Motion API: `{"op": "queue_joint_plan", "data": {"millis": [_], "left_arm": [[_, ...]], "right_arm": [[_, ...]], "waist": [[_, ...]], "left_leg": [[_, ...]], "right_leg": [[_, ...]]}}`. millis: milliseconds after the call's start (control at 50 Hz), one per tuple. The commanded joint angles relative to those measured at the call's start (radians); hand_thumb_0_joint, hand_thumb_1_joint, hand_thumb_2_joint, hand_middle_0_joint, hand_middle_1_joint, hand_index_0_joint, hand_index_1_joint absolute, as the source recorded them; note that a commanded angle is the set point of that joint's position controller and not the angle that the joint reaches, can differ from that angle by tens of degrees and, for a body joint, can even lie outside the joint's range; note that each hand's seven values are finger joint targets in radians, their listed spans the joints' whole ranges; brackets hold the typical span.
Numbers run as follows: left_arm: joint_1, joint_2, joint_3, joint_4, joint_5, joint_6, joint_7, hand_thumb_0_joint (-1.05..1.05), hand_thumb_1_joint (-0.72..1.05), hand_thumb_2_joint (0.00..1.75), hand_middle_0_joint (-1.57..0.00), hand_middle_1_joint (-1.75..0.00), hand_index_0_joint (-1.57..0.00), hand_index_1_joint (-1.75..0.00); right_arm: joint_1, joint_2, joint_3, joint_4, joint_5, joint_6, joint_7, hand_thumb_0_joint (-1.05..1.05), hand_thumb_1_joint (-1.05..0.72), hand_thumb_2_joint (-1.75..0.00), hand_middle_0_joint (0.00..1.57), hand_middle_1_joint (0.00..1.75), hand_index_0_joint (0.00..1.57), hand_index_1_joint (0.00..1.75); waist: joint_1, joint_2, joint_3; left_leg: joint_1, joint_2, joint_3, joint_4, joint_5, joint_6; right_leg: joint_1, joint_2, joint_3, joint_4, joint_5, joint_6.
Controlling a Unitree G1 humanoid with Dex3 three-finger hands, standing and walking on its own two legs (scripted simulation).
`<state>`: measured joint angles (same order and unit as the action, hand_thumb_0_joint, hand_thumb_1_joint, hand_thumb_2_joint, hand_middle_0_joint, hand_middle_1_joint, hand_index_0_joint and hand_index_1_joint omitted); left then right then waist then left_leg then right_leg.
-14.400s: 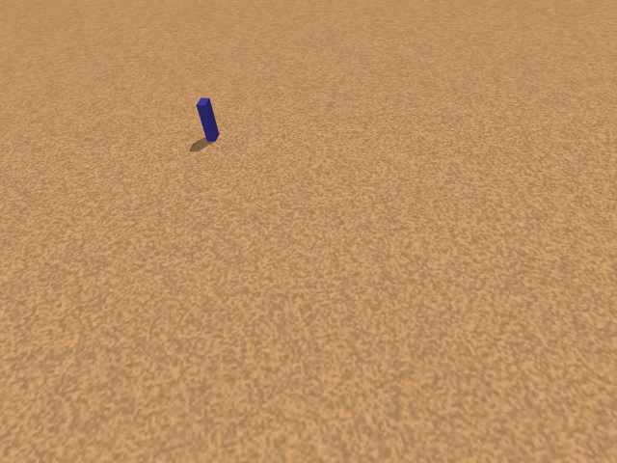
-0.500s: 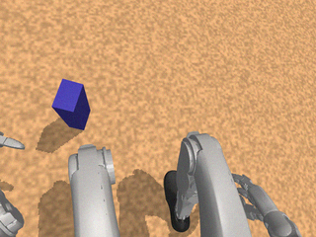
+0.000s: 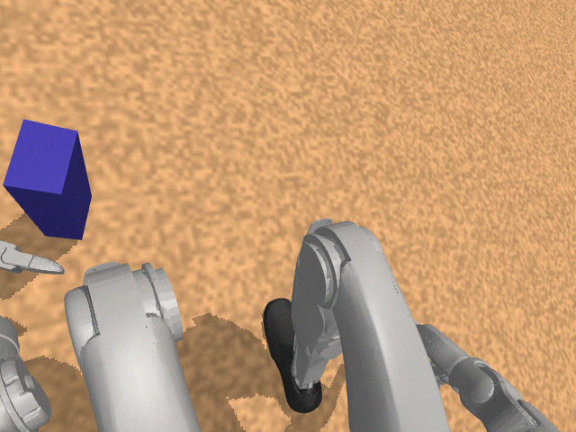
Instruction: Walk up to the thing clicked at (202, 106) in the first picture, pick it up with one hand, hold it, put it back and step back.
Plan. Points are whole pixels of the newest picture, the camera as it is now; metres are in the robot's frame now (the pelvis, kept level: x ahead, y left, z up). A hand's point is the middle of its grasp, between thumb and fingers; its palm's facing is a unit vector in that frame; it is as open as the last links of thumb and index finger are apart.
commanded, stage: close in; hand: left
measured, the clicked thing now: (58, 192) +0.45 +0.24 -0.18
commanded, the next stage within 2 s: rest palm in 0.50 s
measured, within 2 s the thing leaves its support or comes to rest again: neither
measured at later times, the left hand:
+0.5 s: hand (50, 205) +0.42 +0.24 -0.15, palm faces +0.16 -0.99 +0.01, open 17.3 cm
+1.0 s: hand (62, 205) +0.43 +0.23 -0.16, palm faces +0.17 -0.98 -0.01, open 16.1 cm
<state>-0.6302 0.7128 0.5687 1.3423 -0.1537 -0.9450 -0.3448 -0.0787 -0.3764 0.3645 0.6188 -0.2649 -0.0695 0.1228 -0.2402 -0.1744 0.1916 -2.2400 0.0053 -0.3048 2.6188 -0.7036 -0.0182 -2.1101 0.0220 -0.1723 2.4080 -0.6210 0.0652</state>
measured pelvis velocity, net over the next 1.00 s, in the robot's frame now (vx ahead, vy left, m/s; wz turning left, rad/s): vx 0.00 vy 0.00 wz -0.04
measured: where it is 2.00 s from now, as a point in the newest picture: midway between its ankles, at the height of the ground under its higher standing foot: (229, 407)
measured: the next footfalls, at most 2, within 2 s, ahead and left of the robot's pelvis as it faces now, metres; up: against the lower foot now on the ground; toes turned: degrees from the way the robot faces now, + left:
none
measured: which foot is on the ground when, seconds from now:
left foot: down 0.00-1.00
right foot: down 0.00-1.00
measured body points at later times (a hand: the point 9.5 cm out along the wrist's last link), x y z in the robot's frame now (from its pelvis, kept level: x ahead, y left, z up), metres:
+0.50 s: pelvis +0.00 +0.00 +0.00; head +0.22 +0.17 +0.35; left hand +0.41 +0.30 -0.15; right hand +0.15 -0.25 -0.04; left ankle +0.08 +0.13 -0.26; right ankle +0.13 -0.13 -0.26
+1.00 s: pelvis +0.00 +0.00 +0.00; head +0.23 +0.18 +0.34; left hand +0.41 +0.28 -0.16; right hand +0.16 -0.25 -0.05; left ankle +0.08 +0.13 -0.26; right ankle +0.13 -0.13 -0.26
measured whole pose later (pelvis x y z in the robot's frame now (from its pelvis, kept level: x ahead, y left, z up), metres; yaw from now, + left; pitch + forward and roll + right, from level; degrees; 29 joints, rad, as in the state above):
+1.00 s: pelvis +0.00 +0.00 +0.00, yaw -2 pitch +15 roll -17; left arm -0.65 0.72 0.34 1.39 -0.05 -1.09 0.00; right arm -0.15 -0.35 0.45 0.60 -0.33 0.00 0.18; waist -0.26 -0.23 0.25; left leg -2.23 0.00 -0.36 2.64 -0.71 -0.02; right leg -2.09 0.04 -0.21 2.39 -0.61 0.08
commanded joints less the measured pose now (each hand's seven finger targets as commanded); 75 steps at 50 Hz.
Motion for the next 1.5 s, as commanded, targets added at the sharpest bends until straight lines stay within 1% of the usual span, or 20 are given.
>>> {"op": "queue_joint_plan", "data": {"millis": [0,80,180,300,440,460,500,620,700,740,780,860,980,1100,1180,1260,1300,1320,1420,1480], "left_arm": [[-0.21,0.175,-0.053,-0.148,0.023,-0.104,0.065,0.0,-0.53,0.1,-0.05,-0.13,-0.06,-0.11],[-0.236,0.14,-0.089,-0.151,0.024,-0.122,0.106,0.0,-0.56,0.1,-0.05,-0.11,-0.06,-0.1],[-0.269,0.164,-0.117,-0.117,0.039,-0.147,0.138,0.0,-0.58,0.09,-0.04,-0.1,-0.05,-0.1],[-0.211,0.17,-0.104,-0.081,0.052,-0.172,0.173,0.0,-0.53,0.13,-0.03,-0.1,-0.03,-0.1],[-0.202,0.13,-0.156,-0.118,0.061,-0.192,0.212,0.0,-0.48,0.15,-0.02,-0.09,-0.02,-0.09],[-0.23,0.14,-0.162,-0.13,0.063,-0.196,0.219,0.0,-0.48,0.14,-0.03,-0.09,-0.02,-0.09],[-0.219,0.105,-0.186,-0.128,0.067,-0.192,0.23,0.0,-0.48,0.15,-0.03,-0.1,-0.02,-0.1],[-0.22,0.114,-0.183,-0.13,0.069,-0.195,0.271,0.0,-0.37,0.19,-0.05,-0.09,-0.03,-0.1],[-0.22,0.133,-0.181,-0.102,0.089,-0.201,0.305,0.0,-0.31,0.21,-0.03,-0.08,-0.02,-0.09],[-0.225,0.127,-0.19,-0.089,0.095,-0.204,0.316,0.0,-0.29,0.2,-0.03,-0.08,-0.02,-0.09],[-0.228,0.106,-0.221,-0.102,0.101,-0.21,0.315,0.0,-0.25,0.22,-0.02,-0.07,0.0,-0.08],[-0.224,0.105,-0.231,-0.102,0.103,-0.212,0.329,0.0,-0.21,0.23,-0.02,-0.08,-0.01,-0.09],[-0.237,0.131,-0.225,-0.086,0.115,-0.215,0.352,0.0,-0.17,0.26,-0.03,-0.09,-0.02,-0.1],[-0.209,0.103,-0.25,-0.082,0.124,-0.215,0.356,0.0,-0.1,0.25,-0.02,-0.07,-0.01,-0.08],[-0.226,0.13,-0.23,-0.093,0.114,-0.225,0.366,0.0,0.02,0.36,-0.24,-0.25,-0.22,-0.26],[-0.254,0.128,-0.239,-0.073,0.116,-0.233,0.373,0.0,0.15,0.41,-0.29,-0.3,-0.28,-0.3],[-0.254,0.139,-0.241,-0.066,0.12,-0.236,0.372,0.0,0.16,0.42,-0.31,-0.31,-0.3,-0.31],[-0.255,0.13,-0.246,-0.055,0.122,-0.237,0.371,0.0,0.16,0.44,-0.32,-0.33,-0.31,-0.33],[-0.258,0.162,-0.229,-0.028,0.123,-0.244,0.377,0.0,0.3,0.51,-0.4,-0.39,-0.39,-0.39],[-0.242,0.153,-0.22,-0.013,0.116,-0.243,0.38,0.0,0.33,0.55,-0.46,-0.45,-0.45,-0.45]], "right_arm": [[0.039,-0.326,-0.106,-0.032,-0.019,0.013,-0.01,0.0,-0.92,-0.9,0.2,0.3,0.2,0.3],[0.042,-0.336,-0.102,-0.033,-0.028,0.025,0.001,0.0,-0.92,-0.9,0.2,0.3,0.2,0.3],[0.019,-0.337,-0.081,-0.04,-0.034,0.036,0.006,0.0,-0.92,-0.9,0.2,0.3,0.2,0.3],[0.004,-0.34,-0.061,-0.052,-0.046,0.05,0.013,0.0,-0.91,-0.9,0.2,0.3,0.2,0.3],[0.01,-0.335,-0.052,-0.041,-0.059,0.058,0.02,0.0,-0.91,-0.91,0.2,0.3,0.2,0.3],[0.013,-0.335,-0.052,-0.035,-0.059,0.059,0.02,0.0,-0.92,-0.91,0.2,0.3,0.2,0.3],[0.014,-0.338,-0.059,-0.032,-0.059,0.06,0.022,0.0,-0.92,-0.91,0.2,0.3,0.2,0.3],[0.008,-0.328,-0.049,-0.031,-0.063,0.067,0.026,0.0,-0.9,-0.91,0.2,0.3,0.2,0.3],[-0.009,-0.323,-0.04,-0.035,-0.066,0.075,0.029,0.0,-0.9,-0.91,0.2,0.3,0.2,0.3],[-0.014,-0.322,-0.038,-0.039,-0.067,0.076,0.027,0.0,-0.9,-0.9,0.2,0.3,0.2,0.3],[-0.019,-0.32,-0.038,-0.035,-0.073,0.078,0.029,0.0,-0.9,-0.9,0.2,0.3,0.2,0.3],[-0.014,-0.323,-0.032,-0.033,-0.073,0.073,0.03,0.0,-0.89,-0.9,0.2,0.3,0.2,0.3],[-0.023,-0.321,-0.026,-0.03,-0.072,0.077,0.03,0.0,-0.89,-0.9,0.2,0.3,0.2,0.3],[-0.035,-0.325,-0.026,-0.036,-0.076,0.077,0.033,0.0,-0.89,-0.9,0.2,0.3,0.2,0.3],[-0.026,-0.329,-0.018,-0.036,-0.075,0.082,0.034,0.0,-0.88,-0.9,0.2,0.3,0.2,0.3],[-0.032,-0.335,-0.011,-0.032,-0.082,0.08,0.033,0.0,-0.88,-0.9,0.2,0.3,0.2,0.3],[-0.05,-0.324,-0.006,-0.035,-0.083,0.08,0.033,0.0,-0.88,-0.9,0.2,0.3,0.2,0.3],[-0.046,-0.327,-0.006,-0.038,-0.083,0.08,0.033,0.0,-0.88,-0.9,0.2,0.3,0.2,0.3],[-0.046,-0.333,0.006,-0.039,-0.088,0.081,0.03,0.0,-0.87,-0.89,0.2,0.3,0.2,0.3],[-0.044,-0.339,0.009,-0.041,-0.09,0.082,0.031,0.0,-0.87,-0.89,0.2,0.3,0.2,0.3]], "waist": [[-0.059,0.442,-0.56],[-0.085,0.434,-0.54],[-0.092,0.431,-0.514],[-0.078,0.464,-0.513],[-0.096,0.466,-0.546],[-0.101,0.469,-0.541],[-0.11,0.468,-0.538],[-0.105,0.439,-0.547],[-0.098,0.429,-0.516],[-0.107,0.419,-0.506],[-0.111,0.42,-0.516],[-0.115,0.428,-0.534],[-0.111,0.435,-0.497],[-0.117,0.442,-0.497],[-0.118,0.442,-0.514],[-0.139,0.448,-0.474],[-0.129,0.441,-0.458],[-0.142,0.43,-0.457],[-0.14,0.42,-0.46],[-0.145,0.422,-0.463]], "left_leg": [[0.378,0.038,0.11,-0.331,0.09,-0.002],[0.384,0.037,0.096,-0.336,0.063,-0.002],[0.359,0.036,0.088,-0.337,-0.008,0.002],[0.4,0.038,0.068,-0.35,0.045,-0.013],[0.426,0.035,0.078,-0.317,0.148,-0.013],[0.409,0.033,0.081,-0.317,0.127,-0.01],[0.429,0.036,0.071,-0.325,0.127,-0.014],[0.406,0.033,0.077,-0.307,0.115,-0.006],[0.374,0.034,0.073,-0.313,0.079,-0.005],[0.367,0.033,0.073,-0.311,0.067,-0.004],[0.38,0.035,0.075,-0.307,0.072,-0.004],[0.409,0.036,0.065,-0.305,0.111,-0.009],[0.396,0.039,0.057,-0.318,0.082,-0.01],[0.419,0.043,0.046,-0.321,0.108,-0.015],[0.423,0.042,0.038,-0.321,0.114,-0.015],[0.411,0.045,0.031,-0.324,0.088,-0.015],[0.39,0.044,0.041,-0.315,0.07,-0.009],[0.396,0.045,0.037,-0.317,0.066,-0.01],[0.387,0.043,0.033,-0.31,0.07,-0.007],[0.403,0.046,0.022,-0.317,0.076,-0.01]], "right_leg": [[0.257,0.032,-0.111,-0.177,0.127,-0.078],[0.252,0.035,-0.122,-0.181,0.111,-0.073],[0.238,0.04,-0.126,-0.185,0.062,-0.073],[0.252,0.041,-0.139,-0.164,0.103,-0.076],[0.305,0.048,-0.135,-0.168,0.199,-0.074],[0.305,0.048,-0.134,-0.173,0.186,-0.075],[0.29,0.047,-0.14,-0.171,0.188,-0.074],[0.318,0.052,-0.138,-0.184,0.181,-0.071],[0.304,0.055,-0.145,-0.187,0.147,-0.073],[0.299,0.055,-0.149,-0.19,0.139,-0.072],[0.299,0.059,-0.146,-0.192,0.147,-0.072],[0.311,0.061,-0.153,-0.183,0.183,-0.071],[0.294,0.064,-0.16,-0.187,0.157,-0.073],[0.289,0.064,-0.167,-0.178,0.178,-0.073],[0.306,0.066,-0.171,-0.182,0.184,-0.072],[0.292,0.067,-0.175,-0.184,0.171,-0.071],[0.288,0.07,-0.169,-0.191,0.154,-0.072],[0.285,0.07,-0.173,-0.193,0.152,-0.071],[0.296,0.072,-0.177,-0.197,0.155,-0.07],[0.302,0.073,-0.183,-0.195,0.168,-0.068]]}}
